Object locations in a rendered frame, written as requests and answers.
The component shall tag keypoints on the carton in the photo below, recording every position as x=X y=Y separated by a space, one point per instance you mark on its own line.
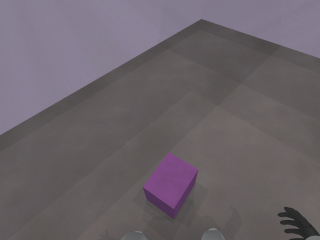
x=170 y=184

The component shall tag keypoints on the robot right thigh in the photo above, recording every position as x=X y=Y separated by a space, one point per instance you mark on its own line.
x=212 y=235

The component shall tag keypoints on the right robot hand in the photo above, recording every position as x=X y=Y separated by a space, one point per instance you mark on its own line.
x=305 y=228

